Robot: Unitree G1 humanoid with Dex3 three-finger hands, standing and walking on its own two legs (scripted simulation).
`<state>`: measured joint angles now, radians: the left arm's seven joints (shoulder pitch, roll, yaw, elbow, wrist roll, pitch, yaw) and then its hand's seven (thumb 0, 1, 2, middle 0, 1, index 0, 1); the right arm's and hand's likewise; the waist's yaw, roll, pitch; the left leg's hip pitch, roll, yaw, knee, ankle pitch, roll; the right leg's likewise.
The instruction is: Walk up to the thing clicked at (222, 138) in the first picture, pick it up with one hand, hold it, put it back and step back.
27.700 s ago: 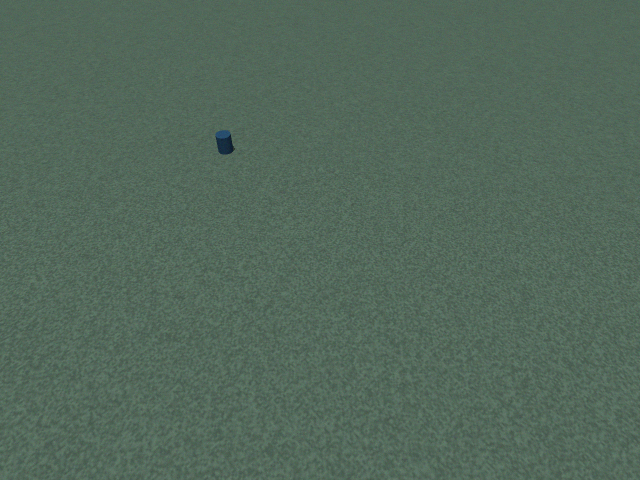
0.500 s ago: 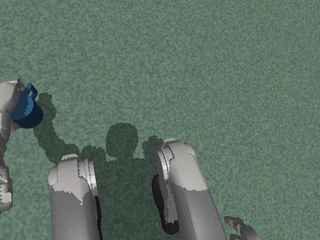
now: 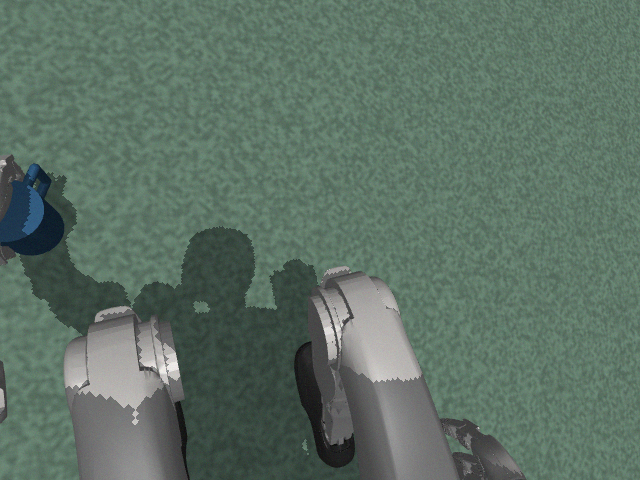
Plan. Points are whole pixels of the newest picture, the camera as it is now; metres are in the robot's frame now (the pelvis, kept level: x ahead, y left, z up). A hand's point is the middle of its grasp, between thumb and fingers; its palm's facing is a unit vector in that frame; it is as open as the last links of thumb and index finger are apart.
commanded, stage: rest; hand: left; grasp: from above
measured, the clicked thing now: (25, 208) +0.46 +0.29 -0.25
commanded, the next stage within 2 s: open in 0.42 s
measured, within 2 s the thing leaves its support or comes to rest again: rests again in 0.14 s
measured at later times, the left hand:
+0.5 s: hand out of the picture +0.44 +0.31 -0.22, palm faces -0.46 -0.12 -0.88, open 10.3 cm
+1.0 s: hand out of the picture +0.44 +0.31 -0.23, palm faces -0.44 -0.09 -0.89, open 12.7 cm
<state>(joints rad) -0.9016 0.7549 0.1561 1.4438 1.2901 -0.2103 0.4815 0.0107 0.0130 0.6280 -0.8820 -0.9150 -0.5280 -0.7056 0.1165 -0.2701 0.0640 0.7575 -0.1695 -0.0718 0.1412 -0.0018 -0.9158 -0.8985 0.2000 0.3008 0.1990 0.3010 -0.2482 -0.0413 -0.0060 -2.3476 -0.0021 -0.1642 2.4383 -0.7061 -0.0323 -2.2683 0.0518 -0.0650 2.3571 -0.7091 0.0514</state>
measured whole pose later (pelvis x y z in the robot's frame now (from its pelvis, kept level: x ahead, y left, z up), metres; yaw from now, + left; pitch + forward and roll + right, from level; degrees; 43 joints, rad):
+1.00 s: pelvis +0.00 +0.00 -0.02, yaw -3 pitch +31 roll -12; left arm -0.99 0.89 0.13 1.65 1.29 -0.22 0.57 0.00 -0.33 0.93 -0.27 -0.95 -0.25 -0.93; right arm 0.11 -0.29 0.17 0.75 -0.22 -0.16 0.21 0.00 -0.90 -0.90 0.20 0.30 0.20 0.30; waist -0.30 -0.08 0.05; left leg -2.36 0.00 -0.23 2.52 -0.72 -0.03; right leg -2.27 0.07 -0.11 2.39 -0.70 0.06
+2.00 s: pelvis +0.00 +0.00 +0.04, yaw +1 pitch +35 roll -8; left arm -0.90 0.73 0.02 1.25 1.12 -0.06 0.26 0.00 -0.55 1.02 -0.09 -1.03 -0.08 -1.03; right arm 0.13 -0.27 0.04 0.72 -0.09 -0.03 0.18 0.00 -0.92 -0.90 0.20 0.30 0.20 0.30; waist -0.17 0.04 -0.14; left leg -2.23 0.01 -0.14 2.31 -0.70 -0.01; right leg -2.15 0.04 -0.05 2.23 -0.70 0.05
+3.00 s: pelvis +0.00 +0.00 +0.13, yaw +3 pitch +35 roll -6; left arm -0.47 0.55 0.07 0.67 0.71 0.00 0.04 0.00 0.37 0.84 -0.21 -0.45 -0.20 -0.45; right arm 0.21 -0.27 0.00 0.65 -0.02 0.04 0.07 0.00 -0.91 -0.90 0.20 0.30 0.20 0.30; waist -0.10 0.05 -0.19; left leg -1.96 0.02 -0.10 2.03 -0.69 -0.01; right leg -1.89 0.03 -0.04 1.96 -0.69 0.04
